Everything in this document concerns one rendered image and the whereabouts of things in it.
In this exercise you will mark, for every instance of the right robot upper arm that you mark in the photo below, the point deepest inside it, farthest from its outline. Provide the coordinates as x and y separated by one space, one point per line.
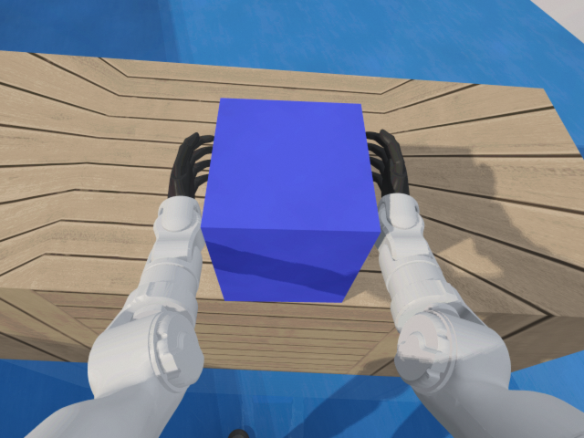
460 371

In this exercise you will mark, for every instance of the pedestal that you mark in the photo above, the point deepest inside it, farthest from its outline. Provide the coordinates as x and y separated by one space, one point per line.
87 146

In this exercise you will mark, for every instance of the carton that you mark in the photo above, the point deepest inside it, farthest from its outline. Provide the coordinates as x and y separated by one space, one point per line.
290 212

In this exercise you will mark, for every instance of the robot right forearm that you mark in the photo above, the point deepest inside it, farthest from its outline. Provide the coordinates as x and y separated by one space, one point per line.
410 271

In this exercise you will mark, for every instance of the robot left forearm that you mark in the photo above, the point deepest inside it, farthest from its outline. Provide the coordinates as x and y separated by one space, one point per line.
171 276

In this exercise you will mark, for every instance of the left robot upper arm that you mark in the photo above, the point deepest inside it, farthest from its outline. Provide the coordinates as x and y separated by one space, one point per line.
139 373

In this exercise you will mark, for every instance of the robot left hand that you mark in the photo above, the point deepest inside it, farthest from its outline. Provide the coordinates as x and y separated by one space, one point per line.
183 180

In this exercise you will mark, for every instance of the robot right hand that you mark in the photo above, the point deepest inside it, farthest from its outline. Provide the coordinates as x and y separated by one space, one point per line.
393 177

